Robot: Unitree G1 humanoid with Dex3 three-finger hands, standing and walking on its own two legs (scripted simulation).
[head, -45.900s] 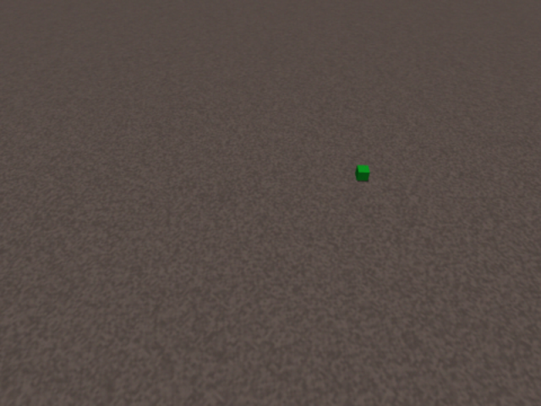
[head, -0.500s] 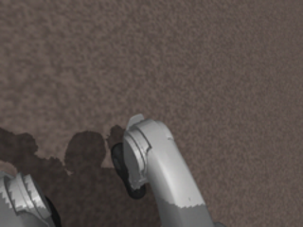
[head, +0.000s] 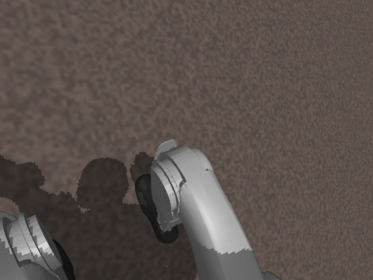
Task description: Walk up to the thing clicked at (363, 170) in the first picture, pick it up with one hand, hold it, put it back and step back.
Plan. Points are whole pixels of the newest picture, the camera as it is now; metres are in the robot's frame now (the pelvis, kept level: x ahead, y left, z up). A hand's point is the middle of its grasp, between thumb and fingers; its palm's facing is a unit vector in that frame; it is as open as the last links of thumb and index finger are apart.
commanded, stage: open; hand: left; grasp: from above
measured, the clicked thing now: out of the picture +0.49 +0.30 -0.29
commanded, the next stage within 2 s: withdraw in 0.14 s
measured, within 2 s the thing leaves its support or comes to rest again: neither
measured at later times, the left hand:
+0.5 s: hand out of the picture +0.50 +0.30 -0.22, palm faces -0.29 -0.22 -0.93, open 12.8 cm
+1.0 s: hand out of the picture +0.45 +0.30 -0.10, palm faces -0.43 -0.09 -0.90, open 13.0 cm
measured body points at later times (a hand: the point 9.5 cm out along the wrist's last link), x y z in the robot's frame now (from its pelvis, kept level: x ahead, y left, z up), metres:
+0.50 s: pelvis +0.00 +0.00 +0.00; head +0.29 +0.11 +0.33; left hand +0.51 +0.31 -0.17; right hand +0.00 -0.24 -0.04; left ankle +0.06 +0.13 -0.29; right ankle +0.14 -0.13 -0.29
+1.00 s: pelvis -0.01 -0.01 +0.03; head +0.21 +0.09 +0.42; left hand +0.47 +0.31 -0.05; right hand +0.12 -0.29 -0.05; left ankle +0.06 +0.13 -0.29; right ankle +0.14 -0.13 -0.29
